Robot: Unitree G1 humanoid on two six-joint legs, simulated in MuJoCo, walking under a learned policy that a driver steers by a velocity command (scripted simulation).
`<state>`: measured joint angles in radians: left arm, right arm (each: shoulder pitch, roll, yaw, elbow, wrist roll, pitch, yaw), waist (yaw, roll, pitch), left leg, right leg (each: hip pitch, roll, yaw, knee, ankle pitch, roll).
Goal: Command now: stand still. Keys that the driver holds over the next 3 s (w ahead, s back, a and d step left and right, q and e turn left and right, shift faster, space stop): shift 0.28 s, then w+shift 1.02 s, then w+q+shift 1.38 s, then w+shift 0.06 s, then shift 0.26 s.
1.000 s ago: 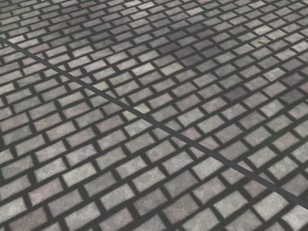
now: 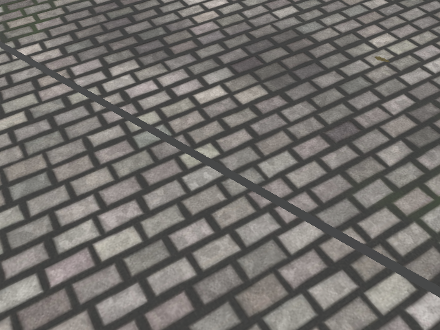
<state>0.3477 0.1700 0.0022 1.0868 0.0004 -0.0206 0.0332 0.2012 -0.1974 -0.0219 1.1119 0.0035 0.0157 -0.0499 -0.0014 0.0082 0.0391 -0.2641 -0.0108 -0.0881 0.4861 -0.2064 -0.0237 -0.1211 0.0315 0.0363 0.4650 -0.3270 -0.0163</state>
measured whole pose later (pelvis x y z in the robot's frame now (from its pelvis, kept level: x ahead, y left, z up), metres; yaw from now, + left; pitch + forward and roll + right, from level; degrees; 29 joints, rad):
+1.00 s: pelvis +0.34 +0.07 -0.03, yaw +0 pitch +3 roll -1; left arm -0.05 0.22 0.01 0.70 -0.04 -0.12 -0.07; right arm 0.58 -0.18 0.01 1.04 0.01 -0.10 -0.01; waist -0.10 -0.01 0.01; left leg 0.31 0.00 0.05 0.05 -0.41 0.01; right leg -0.78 -0.06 -0.06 0.59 0.12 -0.08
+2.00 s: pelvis +1.27 +0.15 -0.02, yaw +30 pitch +2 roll -1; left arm -0.05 0.26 0.03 0.55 -0.02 -0.16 0.00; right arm 0.47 -0.25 -0.07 0.79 0.05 -0.07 -0.01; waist -0.13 -0.03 0.02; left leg 0.07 -0.15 -0.36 0.45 -0.49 0.13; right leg -0.56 0.01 0.14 0.44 0.06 0.03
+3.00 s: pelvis +1.82 +0.76 -0.03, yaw +79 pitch +2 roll -2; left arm 0.01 0.25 0.03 0.59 0.03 -0.15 -0.04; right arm 0.37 -0.28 -0.06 0.80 0.02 -0.03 -0.01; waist -0.08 0.01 0.09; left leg -0.18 -0.13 -0.24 1.13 -0.60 0.01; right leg -0.57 0.03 -0.02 0.56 -0.03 -0.01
